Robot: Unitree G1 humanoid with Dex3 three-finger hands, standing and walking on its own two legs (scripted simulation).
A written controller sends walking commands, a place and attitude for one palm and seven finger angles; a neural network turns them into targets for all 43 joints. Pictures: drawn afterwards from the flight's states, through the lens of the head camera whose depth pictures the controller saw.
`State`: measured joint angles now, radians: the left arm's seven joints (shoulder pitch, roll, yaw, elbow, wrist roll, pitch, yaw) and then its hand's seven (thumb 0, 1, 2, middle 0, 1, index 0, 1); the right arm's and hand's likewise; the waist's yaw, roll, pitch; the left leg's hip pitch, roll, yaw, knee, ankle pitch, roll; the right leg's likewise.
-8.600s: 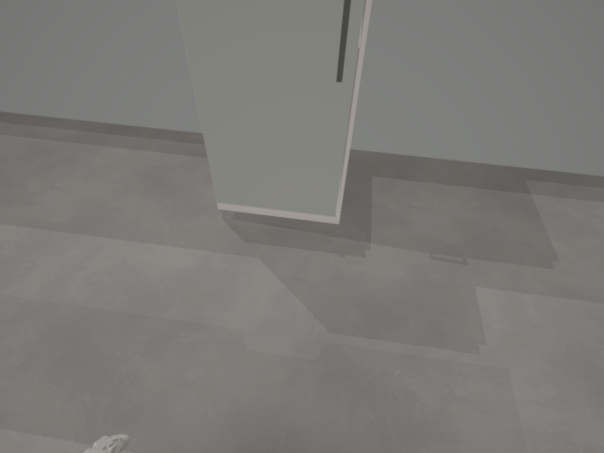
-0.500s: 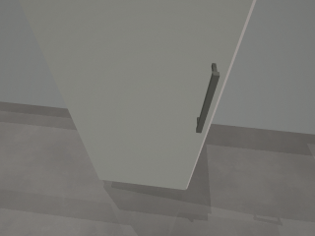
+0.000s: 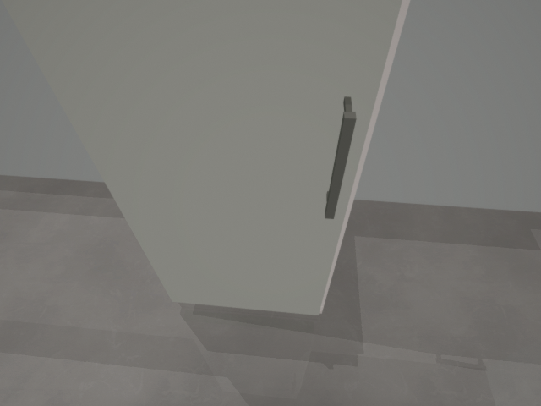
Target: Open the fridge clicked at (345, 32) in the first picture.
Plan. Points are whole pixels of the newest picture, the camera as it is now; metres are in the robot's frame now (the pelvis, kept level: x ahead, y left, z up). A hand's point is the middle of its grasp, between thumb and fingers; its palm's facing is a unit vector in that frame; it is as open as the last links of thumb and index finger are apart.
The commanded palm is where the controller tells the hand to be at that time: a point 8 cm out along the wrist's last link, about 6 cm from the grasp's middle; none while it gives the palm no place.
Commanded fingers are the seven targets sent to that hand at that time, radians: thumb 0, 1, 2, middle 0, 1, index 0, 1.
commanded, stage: look again from close up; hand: right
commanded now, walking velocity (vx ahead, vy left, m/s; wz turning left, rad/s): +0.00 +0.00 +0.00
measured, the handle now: (337, 165) +0.49 -0.09 +0.08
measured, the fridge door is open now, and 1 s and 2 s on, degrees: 0 0 0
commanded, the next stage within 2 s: raise the hand to about handle height in 0.08 s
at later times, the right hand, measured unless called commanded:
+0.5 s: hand (419, 378) +0.18 -0.18 -0.01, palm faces +0.04 +1.00 -0.03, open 8.1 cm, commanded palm +0.11 -0.25 -0.03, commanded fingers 0.00 -0.50 -0.73 0.23 0.56 0.23 0.56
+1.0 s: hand (462, 361) +0.19 -0.23 +0.02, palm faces +0.10 +1.00 -0.02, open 11.0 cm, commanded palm +0.15 -0.28 +0.02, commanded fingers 0.00 0.08 -0.48 0.27 0.93 0.27 0.93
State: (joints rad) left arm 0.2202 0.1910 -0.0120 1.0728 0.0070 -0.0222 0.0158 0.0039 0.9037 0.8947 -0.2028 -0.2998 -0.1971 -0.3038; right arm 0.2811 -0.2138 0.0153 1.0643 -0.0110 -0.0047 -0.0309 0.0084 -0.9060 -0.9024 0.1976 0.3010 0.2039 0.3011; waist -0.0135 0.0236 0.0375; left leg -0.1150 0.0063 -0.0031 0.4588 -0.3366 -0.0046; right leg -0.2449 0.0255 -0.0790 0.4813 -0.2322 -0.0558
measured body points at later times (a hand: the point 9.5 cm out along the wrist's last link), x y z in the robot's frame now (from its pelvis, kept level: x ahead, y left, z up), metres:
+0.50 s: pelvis -0.05 +0.03 -0.05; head -0.03 +0.01 +0.40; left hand +0.15 +0.26 -0.10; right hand +0.17 -0.24 +0.00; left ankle -0.05 +0.12 -0.74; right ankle +0.02 -0.08 -0.74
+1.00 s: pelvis -0.03 +0.02 -0.05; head +0.00 +0.02 +0.40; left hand +0.13 +0.25 -0.13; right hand +0.18 -0.29 +0.02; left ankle -0.05 +0.12 -0.74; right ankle +0.02 -0.08 -0.74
